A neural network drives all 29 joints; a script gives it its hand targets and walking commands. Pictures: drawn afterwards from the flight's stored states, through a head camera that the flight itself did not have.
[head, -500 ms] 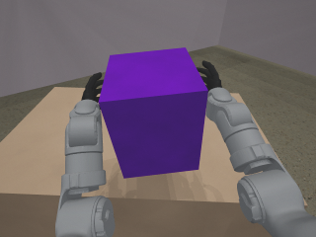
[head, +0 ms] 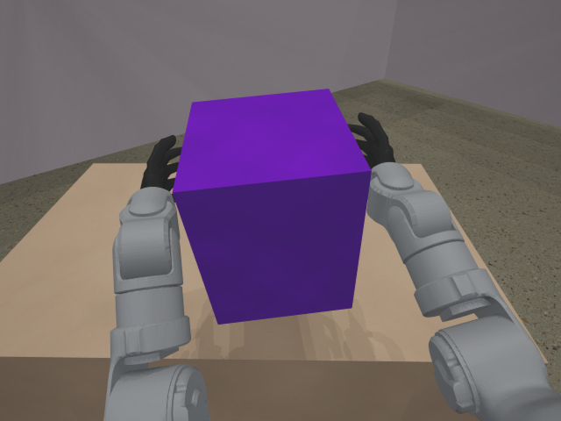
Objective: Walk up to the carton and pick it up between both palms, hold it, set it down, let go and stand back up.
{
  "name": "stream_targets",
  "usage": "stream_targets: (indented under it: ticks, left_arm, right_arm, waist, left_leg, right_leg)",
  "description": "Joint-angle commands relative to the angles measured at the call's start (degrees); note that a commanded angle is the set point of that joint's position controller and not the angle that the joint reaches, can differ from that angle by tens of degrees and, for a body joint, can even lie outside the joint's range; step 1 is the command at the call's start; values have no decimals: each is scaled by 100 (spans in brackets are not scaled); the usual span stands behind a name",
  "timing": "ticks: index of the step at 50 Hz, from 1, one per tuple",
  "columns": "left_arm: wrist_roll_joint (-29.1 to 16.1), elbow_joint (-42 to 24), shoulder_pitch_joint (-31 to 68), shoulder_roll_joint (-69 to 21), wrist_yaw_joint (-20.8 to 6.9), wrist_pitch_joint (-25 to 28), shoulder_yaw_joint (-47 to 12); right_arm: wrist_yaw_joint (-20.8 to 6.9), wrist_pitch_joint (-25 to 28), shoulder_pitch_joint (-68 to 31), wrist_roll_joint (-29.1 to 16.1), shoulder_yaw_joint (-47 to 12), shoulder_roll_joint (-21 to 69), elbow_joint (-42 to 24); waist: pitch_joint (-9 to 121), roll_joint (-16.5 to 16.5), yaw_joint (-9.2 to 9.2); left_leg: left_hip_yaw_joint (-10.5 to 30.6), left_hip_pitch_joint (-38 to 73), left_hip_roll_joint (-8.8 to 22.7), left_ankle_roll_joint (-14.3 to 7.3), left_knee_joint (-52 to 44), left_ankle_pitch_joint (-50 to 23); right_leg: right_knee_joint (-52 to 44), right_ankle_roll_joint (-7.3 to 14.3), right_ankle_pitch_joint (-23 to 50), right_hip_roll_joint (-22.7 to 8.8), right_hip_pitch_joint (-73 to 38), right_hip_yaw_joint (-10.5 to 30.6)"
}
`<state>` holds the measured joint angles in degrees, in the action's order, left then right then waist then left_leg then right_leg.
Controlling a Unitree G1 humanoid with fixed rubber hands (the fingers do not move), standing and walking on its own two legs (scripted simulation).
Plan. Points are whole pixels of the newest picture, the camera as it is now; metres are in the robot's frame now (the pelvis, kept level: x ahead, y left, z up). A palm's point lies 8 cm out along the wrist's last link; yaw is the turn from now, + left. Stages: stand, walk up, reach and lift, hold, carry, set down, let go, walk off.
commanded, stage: hold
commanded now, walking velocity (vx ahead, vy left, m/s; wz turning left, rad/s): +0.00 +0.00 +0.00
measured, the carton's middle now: (273, 206) +0.38 +0.00 +0.18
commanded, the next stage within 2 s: none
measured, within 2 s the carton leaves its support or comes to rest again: neither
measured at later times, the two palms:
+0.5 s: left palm (153, 193) +0.35 +0.16 +0.23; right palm (374, 169) +0.36 -0.13 +0.25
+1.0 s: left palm (152, 191) +0.35 +0.16 +0.24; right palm (372, 165) +0.36 -0.13 +0.25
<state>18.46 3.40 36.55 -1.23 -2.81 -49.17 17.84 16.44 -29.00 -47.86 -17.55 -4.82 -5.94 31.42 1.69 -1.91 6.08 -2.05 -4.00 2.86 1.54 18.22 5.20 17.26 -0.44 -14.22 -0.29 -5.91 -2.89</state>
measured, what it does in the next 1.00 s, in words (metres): stands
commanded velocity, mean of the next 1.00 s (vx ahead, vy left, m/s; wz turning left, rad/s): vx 0.00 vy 0.00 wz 0.00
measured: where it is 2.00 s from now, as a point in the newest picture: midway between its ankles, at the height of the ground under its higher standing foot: outside the picture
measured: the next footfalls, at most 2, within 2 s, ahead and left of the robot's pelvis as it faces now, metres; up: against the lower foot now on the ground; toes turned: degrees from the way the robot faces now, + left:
none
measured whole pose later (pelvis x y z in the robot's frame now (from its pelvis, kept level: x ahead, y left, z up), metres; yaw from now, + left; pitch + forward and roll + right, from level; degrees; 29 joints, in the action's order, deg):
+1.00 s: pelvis +0.00 +0.00 +0.00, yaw +0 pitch -8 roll +0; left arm 18.0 6.9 38.9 0.3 -2.4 -48.2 16.9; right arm 15.3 -28.2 -50.1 -15.7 -1.9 -5.0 34.7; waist 2.5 -2.2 5.2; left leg -2.2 -5.5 2.8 1.4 18.1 4.8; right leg 17.6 -0.4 -13.9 -0.4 -4.1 -2.6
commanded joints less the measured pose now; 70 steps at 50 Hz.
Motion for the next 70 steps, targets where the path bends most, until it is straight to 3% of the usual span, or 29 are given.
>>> stream_targets:
  ticks: [1, 4, 6, 7, 11, 13, 14, 15, 17, 19, 20, 23, 26, 28, 32, 33, 36, 37, 40, 44, 46, 48, 51, 53, 56, 59, 62, 65, 70]
  left_arm:
    - [-993, -864, 4491, -2634, -870, 558, -2519]
    - [-1028, -893, 4820, -2726, -853, 551, -2620]
    - [-1051, -763, 4792, -2608, -830, 532, -2592]
    - [-1038, -695, 4672, -2681, -844, 529, -2571]
    - [-962, -433, 4643, -2604, -910, 542, -2470]
    - [-1154, -749, 4700, -2799, -872, 613, -2764]
    - [-1133, -564, 4803, -2728, -856, 600, -2679]
    - [-1086, -462, 4830, -2727, -867, 610, -2614]
    - [-1087, -437, 4783, -2773, -851, 641, -2628]
    - [-1084, -296, 4964, -2822, -845, 666, -2595]
    - [-1121, -283, 4990, -2947, -833, 668, -2704]
    - [-1010, -262, 4818, -2811, -789, 704, -2487]
    - [-1141, -666, 5123, -2801, -709, 748, -2682]
    - [-1277, -799, 4998, -2929, -681, 725, -2744]
    - [-1059, -443, 4609, -2859, -742, 604, -2650]
    - [-949, -271, 4633, -2749, -791, 588, -2486]
    - [-967, -152, 4742, -2633, -868, 585, -2341]
    - [-1022, -254, 4888, -2809, -863, 598, -2496]
    - [-1069, -327, 4948, -2760, -828, 632, -2554]
    - [-1143, -572, 5019, -2875, -741, 670, -2704]
    - [-1270, -680, 5065, -2953, -705, 700, -2838]
    - [-1176, -414, 4798, -2804, -720, 641, -2612]
    - [-1141, -474, 4750, -2747, -789, 619, -2541]
    - [-1148, -705, 4790, -2753, -781, 620, -2679]
    - [-1124, -899, 4659, -2767, -782, 594, -2755]
    - [-865, -441, 4300, -2591, -890, 480, -2397]
    - [-916, -657, 4414, -2514, -1002, 504, -2356]
    - [-1110, -1146, 4719, -2681, -907, 585, -2660]
    - [-1080, -895, 4398, -2653, -866, 563, -2577]
  right_arm:
    - [-590, 314, -4122, -574, -1539, 3665, -1904]
    - [-653, 306, -4165, -483, -1311, 3640, -1646]
    - [-658, 281, -4114, -451, -1304, 3617, -1604]
    - [-654, 313, -4173, -406, -1337, 3618, -1691]
    - [-658, 286, -4071, -325, -1224, 3615, -1343]
    - [-679, 390, -4217, -390, -1323, 3692, -1692]
    - [-674, 371, -4274, -379, -1259, 3626, -1608]
    - [-691, 367, -4283, -351, -1205, 3588, -1452]
    - [-712, 390, -4235, -290, -1193, 3583, -1410]
    - [-766, 418, -4400, -253, -1054, 3567, -1263]
    - [-793, 469, -4464, -255, -1019, 3538, -1370]
    - [-788, 463, -4311, -272, -1098, 3563, -1274]
    - [-802, 468, -4424, -498, -1304, 3691, -1386]
    - [-773, 470, -4410, -565, -1386, 3657, -1567]
    - [-745, 398, -4183, -440, -1231, 3480, -1293]
    - [-751, 353, -4108, -393, -1121, 3429, -1037]
    - [-785, 329, -4156, -309, -930, 3493, -810]
    - [-813, 390, -4336, -369, -926, 3511, -1000]
    - [-775, 441, -4550, -372, -1061, 3555, -1387]
    - [-796, 425, -4389, -474, -1048, 3486, -1233]
    - [-820, 471, -4518, -462, -1117, 3554, -1495]
    - [-787, 385, -4339, -459, -1182, 3520, -1388]
    - [-731, 332, -4207, -490, -1246, 3517, -1325]
    - [-683, 349, -4200, -553, -1362, 3645, -1585]
    - [-659, 308, -3976, -585, -1413, 3573, -1481]
    - [-606, 240, -3909, -541, -1321, 3412, -1457]
    - [-594, 282, -3994, -493, -1317, 3500, -1597]
    - [-622, 382, -4255, -703, -1560, 3712, -2020]
    - [-541, 324, -4027, -637, -1638, 3586, -2092]
  waist:
    - [2086, 59, -71]
    - [1944, 395, -72]
    - [1938, 193, 7]
    - [2031, 152, -95]
    - [1714, 142, -79]
    - [2269, 319, -5]
    - [2196, 347, 47]
    - [2046, 321, -51]
    - [2132, 348, 30]
    - [2039, 371, -34]
    - [2115, 411, 61]
    - [2150, 375, -123]
    - [2421, 385, -161]
    - [2702, 423, -39]
    - [2018, 461, -42]
    - [1838, 301, -15]
    - [1583, 255, -76]
    - [1772, 442, -58]
    - [2081, 280, -48]
    - [2290, 553, -1]
    - [2556, 518, 35]
    - [2116, 244, -12]
    - [2182, 249, -51]
    - [2174, 397, -11]
    - [2262, 430, 69]
    - [1709, 243, -20]
    - [1740, 90, -28]
    - [2375, 230, -85]
    - [2200, 132, -95]
  left_leg:
    - [-10, 1782, -473, -108, 205, -1300]
    - [-32, 1712, -441, -62, 79, -845]
    - [-43, 1731, -426, -125, 144, -891]
    - [-47, 1711, -436, -120, 125, -842]
    - [-100, 1540, -413, -130, 30, -636]
    - [-61, 1695, -421, -89, 140, -975]
    - [-34, 1784, -434, -82, 151, -887]
    - [-34, 1780, -415, -81, 108, -721]
    - [8, 1889, -385, -84, 75, -755]
    - [-13, 1732, -351, -82, -29, -374]
    - [22, 1747, -340, -55, -7, -538]
    - [-42, 1785, -363, -67, 60, -819]
    - [-22, 1831, -373, -108, 115, -1036]
    - [33, 2078, -370, 12, 285, -1442]
    - [31, 1923, -374, -18, 114, -1059]
    - [-24, 1795, -373, -69, 35, -666]
    - [-58, 1454, -365, -136, -101, -353]
    - [-15, 1464, -344, -93, -111, -428]
    - [-12, 1703, -381, -115, 74, -877]
    - [11, 1920, -338, 52, 170, -1030]
    - [56, 1970, -327, 60, 145, -1004]
    - [3, 1804, -377, -58, 127, -1069]
    - [-37, 1776, -422, -35, 135, -937]
    - [-23, 1750, -450, -82, 194, -1209]
    - [-6, 1963, -439, 41, 263, -1487]
    - [-32, 1717, -466, -44, 175, -1334]
    - [-55, 1590, -483, -134, 57, -1064]
    - [-48, 1820, -472, -48, 250, -1565]
    - [-19, 1885, -510, -64, 288, -1512]
  right_leg:
    - [-305, -549, 2058, 343, 988, -31]
    - [-361, -452, 1289, 332, 1229, -35]
    - [-386, -510, 1468, 319, 1270, -33]
    - [-374, -515, 1474, 312, 1175, -24]
    - [-389, -513, 1204, 335, 1217, -67]
    - [-314, -491, 1503, 353, 1190, -82]
    - [-342, -497, 1491, 325, 1253, -46]
    - [-370, -480, 1200, 343, 1308, -53]
    - [-400, -415, 1096, 354, 1339, -100]
    - [-469, -394, 615, 371, 1433, -90]
    - [-406, -381, 733, 384, 1450, -131]
    - [-396, -418, 986, 388, 1317, -107]
    - [-313, -433, 1254, 379, 1242, -65]
    - [-266, -439, 1592, 418, 1190, -100]
    - [-441, -402, 1195, 385, 1351, -95]
    - [-497, -435, 855, 381, 1403, -80]
    - [-488, -419, 647, 336, 1348, -54]
    - [-440, -378, 653, 372, 1318, -97]
    - [-417, -446, 1204, 303, 1353, -16]
    - [-361, -371, 1009, 422, 1340, -64]
    - [-349, -341, 960, 450, 1320, -125]
    - [-375, -415, 1261, 379, 1225, -60]
    - [-382, -468, 1208, 391, 1191, -61]
    - [-326, -475, 1686, 335, 1140, -25]
    - [-314, -477, 1833, 400, 1038, -64]
    - [-346, -526, 1941, 357, 1044, -55]
    - [-357, -552, 1858, 282, 1024, -10]
    - [-238, -532, 2181, 383, 902, -46]
    - [-245, -578, 2314, 378, 921, -28]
